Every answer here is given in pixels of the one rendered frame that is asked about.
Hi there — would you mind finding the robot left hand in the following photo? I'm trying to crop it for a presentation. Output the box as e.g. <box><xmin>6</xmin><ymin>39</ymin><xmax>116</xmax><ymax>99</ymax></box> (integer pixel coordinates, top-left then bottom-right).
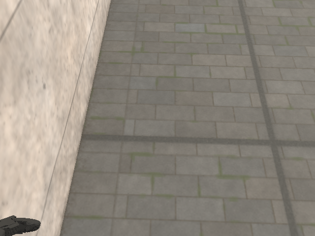
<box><xmin>0</xmin><ymin>215</ymin><xmax>40</xmax><ymax>236</ymax></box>

